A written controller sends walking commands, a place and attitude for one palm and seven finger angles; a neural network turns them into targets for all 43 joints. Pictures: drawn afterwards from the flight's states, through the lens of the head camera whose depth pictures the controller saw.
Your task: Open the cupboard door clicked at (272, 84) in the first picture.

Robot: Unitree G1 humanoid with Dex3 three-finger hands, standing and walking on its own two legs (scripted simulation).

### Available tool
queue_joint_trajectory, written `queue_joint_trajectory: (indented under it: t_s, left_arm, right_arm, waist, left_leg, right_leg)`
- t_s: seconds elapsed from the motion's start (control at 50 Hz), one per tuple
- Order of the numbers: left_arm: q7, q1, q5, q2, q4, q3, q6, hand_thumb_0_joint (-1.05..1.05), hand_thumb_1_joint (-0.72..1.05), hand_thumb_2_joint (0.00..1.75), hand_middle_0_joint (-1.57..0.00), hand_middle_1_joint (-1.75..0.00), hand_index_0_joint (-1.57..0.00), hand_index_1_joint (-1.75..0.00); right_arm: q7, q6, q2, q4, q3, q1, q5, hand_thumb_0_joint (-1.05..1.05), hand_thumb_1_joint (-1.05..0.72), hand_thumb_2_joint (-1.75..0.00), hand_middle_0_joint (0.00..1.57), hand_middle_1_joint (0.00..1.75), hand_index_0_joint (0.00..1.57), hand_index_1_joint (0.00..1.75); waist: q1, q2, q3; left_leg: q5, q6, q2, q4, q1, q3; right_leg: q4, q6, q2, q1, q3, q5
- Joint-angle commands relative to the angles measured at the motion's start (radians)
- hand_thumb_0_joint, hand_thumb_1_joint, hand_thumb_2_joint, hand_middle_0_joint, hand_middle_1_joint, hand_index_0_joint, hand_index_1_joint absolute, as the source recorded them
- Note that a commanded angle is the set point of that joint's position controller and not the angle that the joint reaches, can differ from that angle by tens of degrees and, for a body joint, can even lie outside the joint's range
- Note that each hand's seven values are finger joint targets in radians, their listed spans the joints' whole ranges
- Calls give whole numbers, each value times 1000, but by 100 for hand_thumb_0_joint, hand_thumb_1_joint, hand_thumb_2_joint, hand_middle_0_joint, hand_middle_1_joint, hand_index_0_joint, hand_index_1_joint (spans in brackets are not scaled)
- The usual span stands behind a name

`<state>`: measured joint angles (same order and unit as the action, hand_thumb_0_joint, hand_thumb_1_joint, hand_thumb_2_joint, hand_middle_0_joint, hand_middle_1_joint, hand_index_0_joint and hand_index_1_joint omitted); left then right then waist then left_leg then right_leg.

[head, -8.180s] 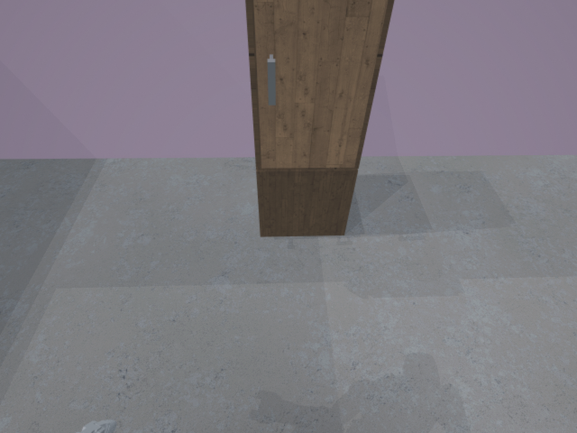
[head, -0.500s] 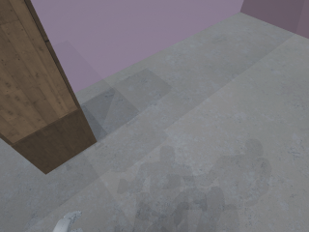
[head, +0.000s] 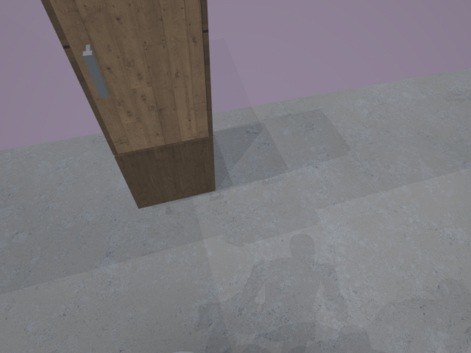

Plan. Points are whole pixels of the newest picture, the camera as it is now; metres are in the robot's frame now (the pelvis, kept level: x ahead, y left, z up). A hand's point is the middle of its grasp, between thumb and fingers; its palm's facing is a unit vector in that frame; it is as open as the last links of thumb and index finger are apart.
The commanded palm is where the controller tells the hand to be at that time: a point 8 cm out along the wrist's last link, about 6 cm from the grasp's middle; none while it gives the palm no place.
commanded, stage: turn to face it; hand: left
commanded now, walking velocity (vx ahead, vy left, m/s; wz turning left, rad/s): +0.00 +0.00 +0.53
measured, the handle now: (96, 71) +0.75 +0.44 +0.01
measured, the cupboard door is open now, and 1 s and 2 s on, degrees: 0 0 0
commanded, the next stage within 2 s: take the last steps up to it in 0.52 s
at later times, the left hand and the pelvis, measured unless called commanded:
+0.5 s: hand out of the picture +0.06 +0.19 -0.14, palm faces +0.20 -0.94 -0.29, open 7.4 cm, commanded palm none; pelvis +0.00 -0.03 +0.00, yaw +11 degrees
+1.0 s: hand out of the picture -0.11 +0.16 -0.17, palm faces +0.37 -0.91 -0.16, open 7.4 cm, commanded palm none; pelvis +0.01 +0.01 +0.01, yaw +18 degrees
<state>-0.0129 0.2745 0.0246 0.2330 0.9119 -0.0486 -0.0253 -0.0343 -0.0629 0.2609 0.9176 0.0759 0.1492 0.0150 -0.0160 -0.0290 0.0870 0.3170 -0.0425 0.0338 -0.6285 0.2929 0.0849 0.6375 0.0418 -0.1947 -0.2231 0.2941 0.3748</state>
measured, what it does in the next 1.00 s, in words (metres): steps on the spot, turning left: right foot, then left foot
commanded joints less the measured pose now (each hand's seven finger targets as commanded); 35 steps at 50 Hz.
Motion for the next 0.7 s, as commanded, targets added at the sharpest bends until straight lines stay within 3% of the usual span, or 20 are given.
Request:
queue_joint_trajectory:
  t_s: [0.0, 0.02, 0.06, 0.08, 0.1, 0.14, 0.26, 0.3, 0.34, 0.38, 0.4, 0.42, 0.44, 0.46, 0.48, 0.5, 0.54, 0.6, 0.68]
  left_arm:
    - [-8, -80, -13, 98, -137, -22, 1, 0, 90, 90, -20, -30, -20, -30]
    - [-11, -101, -9, 115, -141, -29, -5, 0, 90, 90, -20, -30, -20, -30]
    - [-11, -121, -10, 111, -104, -37, -10, 0, 90, 90, -20, -30, -20, -30]
    - [-6, -105, -11, 117, -88, -38, -9, 0, 90, 90, -20, -30, -20, -30]
    - [0, -79, -10, 116, -74, -38, -7, 0, 90, 90, -20, -30, -20, -30]
    - [2, -53, -10, 108, -60, -36, -9, 0, 90, 90, -20, -30, -20, -30]
    - [-5, -105, -13, 87, -82, -26, -11, 0, 90, 90, -20, -30, -20, -30]
    - [-6, -110, -15, 77, -87, -23, -5, 0, 90, 90, -20, -30, -20, -30]
    - [-9, -78, -19, 67, -80, -22, 2, 0, 90, 90, -20, -30, -20, -30]
    - [-12, -17, -21, 69, -61, -23, 13, 0, 90, 90, -20, -30, -20, -30]
    - [-14, 16, -19, 88, -51, -27, 23, 0, 90, 90, -20, -30, -20, -30]
    - [-20, 50, -8, 143, -45, -38, 37, 0, 90, 90, -20, -30, -20, -30]
    - [-24, 53, 6, 236, -46, -53, 43, 0, 90, 90, -20, -30, -20, -30]
    - [-24, 60, -3, 233, -56, -47, 36, 0, 90, 90, -20, -30, -20, -30]
    - [-28, -11, -2, 192, -65, -47, 37, 0, 90, 90, -20, -30, -20, -30]
    - [-31, -68, -4, 172, -75, -47, 31, 0, 90, 90, -20, -30, -20, -30]
    - [-25, -107, -5, 126, -80, -29, 35, 0, 90, 90, -20, -30, -20, -30]
    - [-24, -66, -2, 113, -54, -25, 39, 0, 90, 90, -20, -30, -20, -30]
    - [-17, 51, 3, 115, 5, -27, 49, 0, 90, 90, -20, -30, -20, -30]
  right_arm:
    - [22, 45, 294, -31, 62, 227, -8, 0, -90, -90, 20, 30, 20, 30]
    - [26, 42, 276, -24, 54, 222, -1, 0, -90, -90, 20, 30, 20, 30]
    - [46, 47, 205, -46, 36, 110, 6, 0, -90, -90, 20, 30, 20, 30]
    - [47, 48, 176, -61, 23, 54, 6, 0, -90, -90, 20, 30, 20, 30]
    - [47, 52, 163, -70, 15, 24, 6, 0, -90, -90, 20, 30, 20, 30]
    - [45, 54, 158, -72, 15, 21, 5, 0, -90, -90, 20, 30, 20, 30]
    - [43, 46, 158, -59, 20, 61, 9, 0, -90, -90, 20, 30, 20, 30]
    - [42, 43, 156, -55, 21, 62, 12, 0, -90, -90, 20, 30, 20, 30]
    - [42, 41, 153, -59, 23, 46, 13, 0, -90, -90, 20, 30, 20, 30]
    - [42, 39, 141, -58, 22, 29, 8, 0, -90, -90, 20, 30, 20, 30]
    - [39, 40, 127, -59, 21, 28, 2, 0, -90, -90, 20, 30, 20, 30]
    - [35, 42, 73, -62, 15, 46, -6, 0, -90, -90, 20, 30, 20, 30]
    - [34, 41, 9, -90, 2, 44, -8, 0, -90, -90, 20, 30, 20, 30]
    - [39, 27, 64, -89, 20, 22, -3, 0, -90, -90, 20, 30, 20, 30]
    - [34, 15, 64, -71, 25, 28, 1, 0, -90, -90, 20, 30, 20, 30]
    - [31, 7, 61, -50, 28, 48, 3, 0, -90, -90, 20, 30, 20, 30]
    - [21, 5, 53, -10, 25, 77, 8, 0, -90, -90, 20, 30, 20, 30]
    - [19, 4, 33, 10, 19, 87, 5, 0, -90, -90, 20, 30, 20, 30]
    - [14, 16, 19, 9, 8, 41, 14, 0, -90, -90, 20, 30, 20, 30]
  waist:
    - [116, 326, -252]
    - [110, 231, -229]
    - [78, 277, -140]
    - [54, 240, -111]
    - [33, 235, -109]
    - [25, 187, -111]
    - [49, 174, -96]
    - [48, 187, -99]
    - [34, 206, -117]
    - [1, 188, -136]
    - [-17, 136, -148]
    - [-28, -21, -174]
    - [-30, -293, -147]
    - [-42, -194, -144]
    - [-10, -171, -99]
    - [13, -165, -71]
    - [36, -110, -27]
    - [24, -134, -28]
    - [-28, -146, -41]
  left_leg:
    - [-861, 237, 395, 240, -393, -476]
    - [-757, 274, 401, 230, -330, -417]
    - [-632, 232, 285, 254, -227, -365]
    - [-604, 212, 240, 258, -178, -315]
    - [-576, 197, 215, 261, -148, -279]
    - [-544, 185, 183, 275, -135, -251]
    - [-428, 219, 200, 292, -128, -338]
    - [-457, 218, 191, 274, -114, -358]
    - [-494, 214, 185, 247, -98, -372]
    - [-480, 185, 155, 192, -46, -369]
    - [-403, 146, 119, 138, 17, -349]
    - [-187, 81, 37, 3, 131, -269]
    - [234, 12, -106, -223, 290, -125]
    - [294, 19, -65, -387, 232, -185]
    - [225, 24, -50, -488, 226, -203]
    - [185, 21, -41, -549, 235, -186]
    - [76, 7, -20, -590, 225, -153]
    - [37, -8, -19, -521, 208, -124]
    - [58, -11, 11, -346, 206, -74]
  right_leg:
    - [453, 54, 55, -376, -172, 326]
    - [521, 38, 38, -362, -227, 294]
    - [557, 46, 39, -387, -269, 157]
    - [551, 45, 47, -361, -277, 97]
    - [535, 47, 52, -329, -268, 67]
    - [501, 51, 73, -296, -261, 27]
    - [305, 54, 105, -251, -260, 60]
    - [210, 47, 128, -197, -252, 71]
    - [115, 39, 150, -128, -240, 48]
    - [-63, 31, 164, -5, -235, -77]
    - [-195, 28, 148, 104, -246, -184]
    - [-309, -5, 2, 227, -381, -241]
    - [-343, -123, -250, 245, -638, -419]
    - [-350, -198, -302, 91, -625, -417]
    - [-382, -203, -242, 4, -562, -264]
    - [-391, -187, -208, -24, -540, -189]
    - [-375, -150, -125, -59, -404, -176]
    - [-380, -136, -97, -30, -337, -177]
    - [-446, -144, -111, 62, -382, 46]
